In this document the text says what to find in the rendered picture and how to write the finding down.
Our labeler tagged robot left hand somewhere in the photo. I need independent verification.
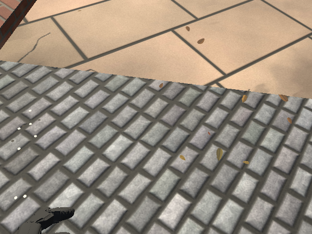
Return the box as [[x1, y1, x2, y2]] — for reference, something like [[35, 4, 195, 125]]
[[17, 207, 75, 234]]

